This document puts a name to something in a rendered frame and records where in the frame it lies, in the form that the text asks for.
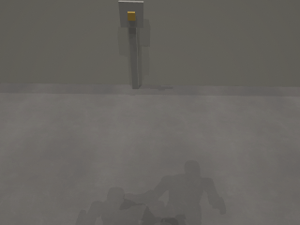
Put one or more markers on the panel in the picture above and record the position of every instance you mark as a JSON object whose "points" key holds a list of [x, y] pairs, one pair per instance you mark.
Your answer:
{"points": [[126, 6]]}

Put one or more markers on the button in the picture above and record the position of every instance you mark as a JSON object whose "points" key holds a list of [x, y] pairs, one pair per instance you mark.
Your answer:
{"points": [[131, 16]]}

